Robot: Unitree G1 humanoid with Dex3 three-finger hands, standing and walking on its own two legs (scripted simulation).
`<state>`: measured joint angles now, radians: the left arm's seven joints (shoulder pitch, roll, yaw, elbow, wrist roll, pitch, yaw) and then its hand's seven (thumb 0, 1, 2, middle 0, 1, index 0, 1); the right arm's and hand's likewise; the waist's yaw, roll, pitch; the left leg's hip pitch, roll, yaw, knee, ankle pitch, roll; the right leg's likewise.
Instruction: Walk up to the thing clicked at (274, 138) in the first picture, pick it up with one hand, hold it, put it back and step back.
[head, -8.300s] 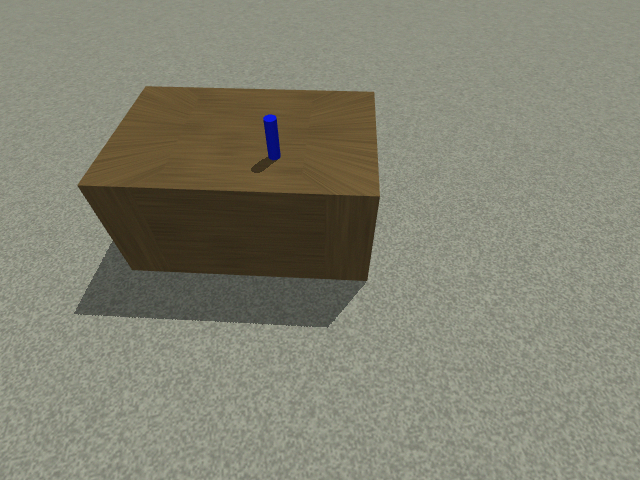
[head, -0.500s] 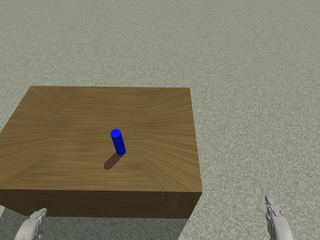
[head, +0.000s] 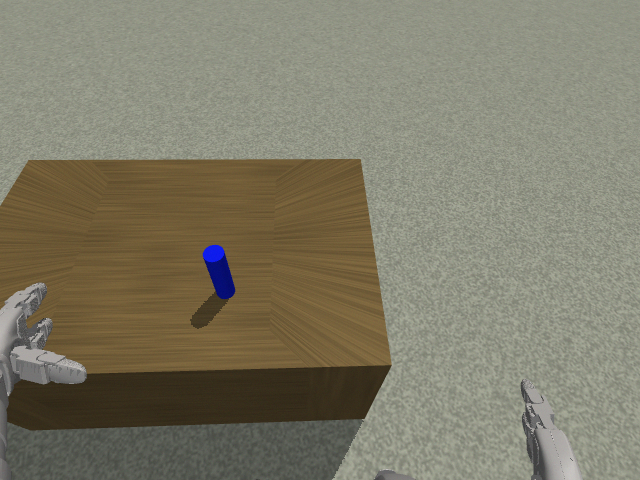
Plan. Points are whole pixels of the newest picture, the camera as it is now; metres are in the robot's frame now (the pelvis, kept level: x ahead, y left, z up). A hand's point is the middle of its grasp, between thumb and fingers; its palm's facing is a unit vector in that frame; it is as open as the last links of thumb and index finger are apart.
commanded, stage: go down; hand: left
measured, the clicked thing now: (220, 273) +0.53 +0.19 -0.21
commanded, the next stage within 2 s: approach in 1.06 s
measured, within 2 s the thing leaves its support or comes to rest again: neither
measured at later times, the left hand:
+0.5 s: hand (47, 281) +0.37 +0.36 +0.02, palm faces +0.19 -0.98 -0.10, open 17.4 cm
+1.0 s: hand (43, 255) +0.41 +0.36 +0.04, palm faces +0.20 -0.98 -0.07, open 17.5 cm
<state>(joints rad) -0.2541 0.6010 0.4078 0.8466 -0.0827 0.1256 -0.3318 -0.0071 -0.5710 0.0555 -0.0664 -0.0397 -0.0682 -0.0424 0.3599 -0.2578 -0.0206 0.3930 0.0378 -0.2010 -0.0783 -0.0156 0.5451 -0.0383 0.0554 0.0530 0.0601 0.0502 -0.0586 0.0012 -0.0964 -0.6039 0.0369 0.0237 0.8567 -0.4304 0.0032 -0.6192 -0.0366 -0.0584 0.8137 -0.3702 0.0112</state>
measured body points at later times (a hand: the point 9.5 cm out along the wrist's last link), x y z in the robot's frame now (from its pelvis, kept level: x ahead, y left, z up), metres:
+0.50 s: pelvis +0.00 +0.00 -0.01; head +0.08 +0.03 +0.43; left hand +0.36 +0.41 +0.03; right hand +0.15 -0.25 -0.06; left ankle +0.00 +0.11 -0.70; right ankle +0.02 -0.13 -0.70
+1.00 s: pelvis +0.00 +0.01 -0.02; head +0.09 +0.04 +0.42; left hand +0.39 +0.42 +0.05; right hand +0.15 -0.26 -0.05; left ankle +0.00 +0.11 -0.70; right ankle +0.02 -0.13 -0.70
